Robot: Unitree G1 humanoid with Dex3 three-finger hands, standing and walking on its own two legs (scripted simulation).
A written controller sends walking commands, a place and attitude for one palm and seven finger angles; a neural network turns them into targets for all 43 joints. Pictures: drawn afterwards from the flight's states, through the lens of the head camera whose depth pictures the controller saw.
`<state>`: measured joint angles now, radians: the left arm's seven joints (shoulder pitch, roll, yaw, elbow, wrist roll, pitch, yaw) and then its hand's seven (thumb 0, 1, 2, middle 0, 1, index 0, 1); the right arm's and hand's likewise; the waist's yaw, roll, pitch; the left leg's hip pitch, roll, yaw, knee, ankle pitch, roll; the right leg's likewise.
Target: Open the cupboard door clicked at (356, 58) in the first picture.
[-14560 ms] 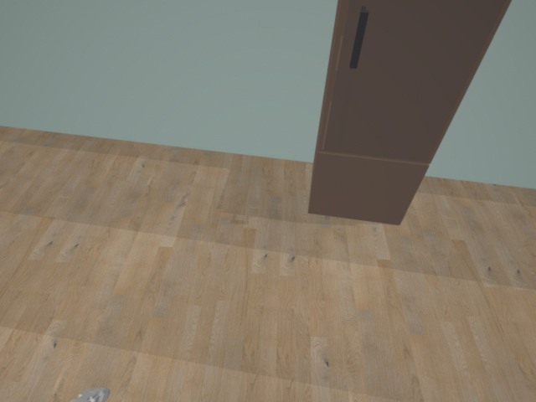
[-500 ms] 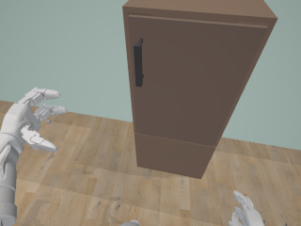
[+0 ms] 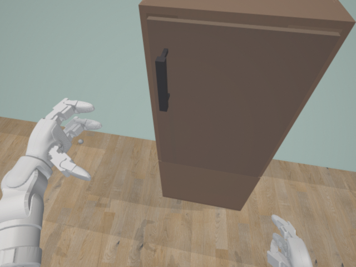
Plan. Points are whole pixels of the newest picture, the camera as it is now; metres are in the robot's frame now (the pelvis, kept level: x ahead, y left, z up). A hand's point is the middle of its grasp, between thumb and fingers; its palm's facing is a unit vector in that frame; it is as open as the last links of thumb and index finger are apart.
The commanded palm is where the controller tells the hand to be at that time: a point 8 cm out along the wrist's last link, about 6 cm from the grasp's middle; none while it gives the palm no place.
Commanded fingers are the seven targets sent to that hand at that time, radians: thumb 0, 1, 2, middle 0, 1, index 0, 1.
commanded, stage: move the hooked fingers beside the handle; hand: left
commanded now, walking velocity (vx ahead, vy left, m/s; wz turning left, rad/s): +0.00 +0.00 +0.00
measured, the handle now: (164, 81) +0.54 +0.09 +0.13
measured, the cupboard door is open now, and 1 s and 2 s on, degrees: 0 0 0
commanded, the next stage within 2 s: none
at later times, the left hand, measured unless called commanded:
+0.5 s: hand (117, 109) +0.42 +0.18 +0.13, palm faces -0.09 -1.00 +0.01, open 14.0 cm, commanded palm +0.41 +0.23 +0.14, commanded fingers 0.00 -0.50 0.30 -0.30 -1.20 -0.30 -1.20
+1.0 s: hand (140, 83) +0.52 +0.15 +0.13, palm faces -0.09 -1.00 +0.03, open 14.0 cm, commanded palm +0.49 +0.20 +0.13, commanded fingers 0.00 -0.50 0.30 -0.30 -1.20 -0.30 -1.20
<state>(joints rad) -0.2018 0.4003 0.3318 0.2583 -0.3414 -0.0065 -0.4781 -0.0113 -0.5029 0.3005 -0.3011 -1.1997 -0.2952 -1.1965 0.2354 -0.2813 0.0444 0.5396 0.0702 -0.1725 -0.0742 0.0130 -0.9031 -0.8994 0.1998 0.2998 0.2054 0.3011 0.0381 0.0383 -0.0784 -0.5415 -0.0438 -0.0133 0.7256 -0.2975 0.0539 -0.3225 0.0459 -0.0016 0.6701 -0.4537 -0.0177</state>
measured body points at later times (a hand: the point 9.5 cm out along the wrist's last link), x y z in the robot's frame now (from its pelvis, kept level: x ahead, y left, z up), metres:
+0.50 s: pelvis -0.03 -0.02 +0.00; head +0.02 -0.02 +0.44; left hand +0.41 +0.24 +0.14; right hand +0.04 -0.30 -0.11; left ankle +0.04 +0.08 -0.72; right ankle -0.08 -0.11 -0.72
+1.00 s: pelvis -0.01 -0.02 -0.02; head +0.09 -0.02 +0.42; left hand +0.52 +0.21 +0.13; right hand -0.05 -0.29 -0.12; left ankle +0.04 +0.08 -0.71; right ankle -0.08 -0.11 -0.71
